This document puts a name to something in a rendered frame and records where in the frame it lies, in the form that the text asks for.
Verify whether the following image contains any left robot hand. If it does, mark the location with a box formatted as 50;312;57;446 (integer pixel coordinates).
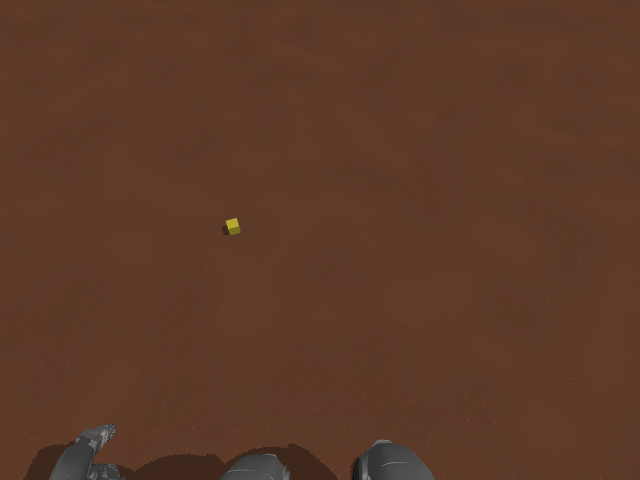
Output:
49;424;126;480

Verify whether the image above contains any cube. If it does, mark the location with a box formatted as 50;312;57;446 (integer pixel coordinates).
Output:
226;218;241;236

